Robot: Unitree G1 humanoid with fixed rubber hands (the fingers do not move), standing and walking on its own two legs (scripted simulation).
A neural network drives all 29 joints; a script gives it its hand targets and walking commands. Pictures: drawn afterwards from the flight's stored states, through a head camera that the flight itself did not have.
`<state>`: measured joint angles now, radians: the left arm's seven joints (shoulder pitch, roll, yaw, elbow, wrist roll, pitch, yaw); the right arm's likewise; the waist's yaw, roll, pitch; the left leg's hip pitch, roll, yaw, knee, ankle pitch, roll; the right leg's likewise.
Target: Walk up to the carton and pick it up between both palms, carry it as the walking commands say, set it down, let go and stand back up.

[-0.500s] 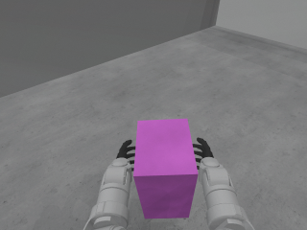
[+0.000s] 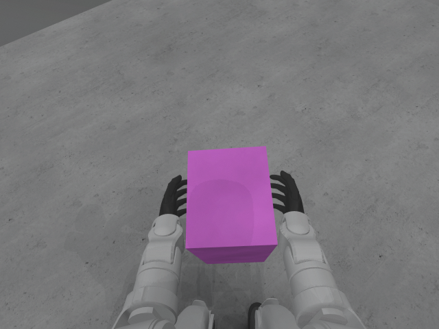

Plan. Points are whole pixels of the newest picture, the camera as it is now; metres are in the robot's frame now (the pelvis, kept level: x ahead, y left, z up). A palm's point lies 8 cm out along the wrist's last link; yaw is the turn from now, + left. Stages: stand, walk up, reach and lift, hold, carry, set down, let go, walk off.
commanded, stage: set down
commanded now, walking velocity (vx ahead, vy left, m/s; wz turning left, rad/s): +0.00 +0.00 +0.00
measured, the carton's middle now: (231, 214) +0.37 +0.03 -0.11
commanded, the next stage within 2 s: none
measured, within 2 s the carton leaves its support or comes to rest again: neither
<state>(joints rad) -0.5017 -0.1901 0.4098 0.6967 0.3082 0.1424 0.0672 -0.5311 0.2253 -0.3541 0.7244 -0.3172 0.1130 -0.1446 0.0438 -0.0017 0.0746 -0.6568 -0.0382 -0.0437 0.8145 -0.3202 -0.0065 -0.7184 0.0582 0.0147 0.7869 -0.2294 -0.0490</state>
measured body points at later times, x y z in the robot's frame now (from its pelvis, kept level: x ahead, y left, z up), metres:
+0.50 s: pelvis -0.01 +0.01 -0.06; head +0.17 +0.00 +0.35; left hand +0.37 +0.15 -0.14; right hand +0.38 -0.09 -0.14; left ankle +0.05 +0.13 -0.70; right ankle +0.09 -0.08 -0.70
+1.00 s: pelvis -0.01 +0.01 -0.12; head +0.21 -0.01 +0.27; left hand +0.40 +0.15 -0.22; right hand +0.41 -0.09 -0.23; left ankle +0.05 +0.13 -0.70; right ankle +0.09 -0.08 -0.70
